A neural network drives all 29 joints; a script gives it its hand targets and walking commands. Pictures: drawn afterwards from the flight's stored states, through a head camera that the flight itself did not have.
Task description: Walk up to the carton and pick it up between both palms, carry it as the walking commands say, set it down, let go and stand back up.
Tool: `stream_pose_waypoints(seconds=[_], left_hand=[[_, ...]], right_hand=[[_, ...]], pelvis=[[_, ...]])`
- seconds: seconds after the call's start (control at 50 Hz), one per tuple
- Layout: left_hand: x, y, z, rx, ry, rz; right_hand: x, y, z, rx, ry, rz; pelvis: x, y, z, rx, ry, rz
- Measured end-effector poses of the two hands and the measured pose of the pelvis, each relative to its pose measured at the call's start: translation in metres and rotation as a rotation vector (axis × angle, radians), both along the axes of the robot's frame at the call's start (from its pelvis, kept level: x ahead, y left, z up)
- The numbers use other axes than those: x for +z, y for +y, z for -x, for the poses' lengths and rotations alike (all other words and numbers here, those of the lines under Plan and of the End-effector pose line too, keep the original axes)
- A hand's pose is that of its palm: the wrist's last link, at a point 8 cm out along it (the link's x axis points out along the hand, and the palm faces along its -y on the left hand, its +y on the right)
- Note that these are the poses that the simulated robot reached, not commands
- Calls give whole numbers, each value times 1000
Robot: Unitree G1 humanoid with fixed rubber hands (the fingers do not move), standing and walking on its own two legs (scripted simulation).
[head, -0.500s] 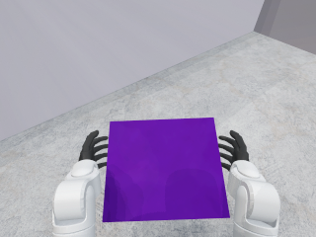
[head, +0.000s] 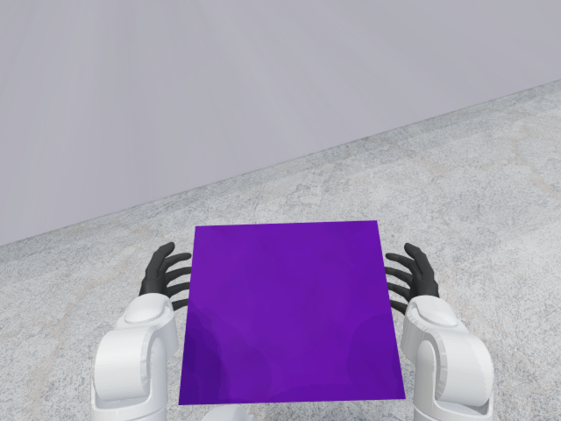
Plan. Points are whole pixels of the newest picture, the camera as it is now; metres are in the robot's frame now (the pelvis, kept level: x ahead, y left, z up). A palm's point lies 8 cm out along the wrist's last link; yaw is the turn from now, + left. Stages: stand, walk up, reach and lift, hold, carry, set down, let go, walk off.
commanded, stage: carry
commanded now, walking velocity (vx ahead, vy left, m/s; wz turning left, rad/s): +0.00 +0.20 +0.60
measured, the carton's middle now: (288, 313) +0.27 -0.01 +0.00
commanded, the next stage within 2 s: none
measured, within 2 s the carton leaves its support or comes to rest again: neither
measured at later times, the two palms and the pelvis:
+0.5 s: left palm out of the picture +0.13 +0.40 +0.08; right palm (208, 320) +0.23 +0.09 +0.07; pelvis -0.06 +0.18 -0.02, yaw +17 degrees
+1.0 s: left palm out of the picture -0.08 +0.61 +0.06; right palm out of the picture +0.13 +0.36 +0.07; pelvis -0.17 +0.32 -0.02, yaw +36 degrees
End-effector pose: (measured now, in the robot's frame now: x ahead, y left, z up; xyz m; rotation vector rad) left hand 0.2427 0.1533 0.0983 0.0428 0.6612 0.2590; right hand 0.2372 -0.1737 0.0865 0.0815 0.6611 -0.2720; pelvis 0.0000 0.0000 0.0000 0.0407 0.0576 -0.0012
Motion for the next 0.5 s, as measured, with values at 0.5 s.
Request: stream_pose_waypoints(seconds=[0.5], left_hand=[[-20, 251, 111, 334, -14, 28]], right_hand=[[-16, 266, 7, 332, -13, 26]], pelvis=[[-16, 176, 57, 298, 9, 30]])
